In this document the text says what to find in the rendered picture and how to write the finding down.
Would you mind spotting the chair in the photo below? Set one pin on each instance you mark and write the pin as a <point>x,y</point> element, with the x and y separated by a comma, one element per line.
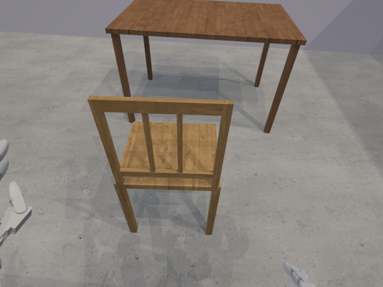
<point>166,156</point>

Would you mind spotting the robot left hand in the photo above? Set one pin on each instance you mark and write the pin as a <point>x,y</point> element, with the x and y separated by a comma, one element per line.
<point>16,215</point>

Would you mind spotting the table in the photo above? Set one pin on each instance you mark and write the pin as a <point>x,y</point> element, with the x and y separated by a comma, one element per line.
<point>216,20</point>

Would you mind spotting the robot right hand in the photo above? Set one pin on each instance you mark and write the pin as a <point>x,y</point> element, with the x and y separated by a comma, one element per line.
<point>300,278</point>

